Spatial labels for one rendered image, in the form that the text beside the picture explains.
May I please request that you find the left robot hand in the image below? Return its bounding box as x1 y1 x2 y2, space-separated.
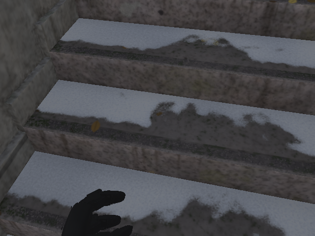
61 189 133 236

